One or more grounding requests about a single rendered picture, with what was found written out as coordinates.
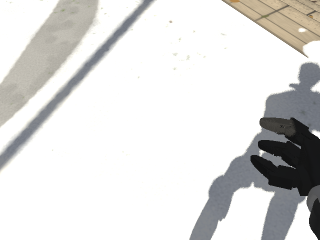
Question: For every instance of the right robot hand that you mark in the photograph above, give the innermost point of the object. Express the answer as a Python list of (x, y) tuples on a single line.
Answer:
[(306, 160)]

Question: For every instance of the robot right forearm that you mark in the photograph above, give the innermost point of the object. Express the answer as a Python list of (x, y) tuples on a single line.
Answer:
[(313, 204)]

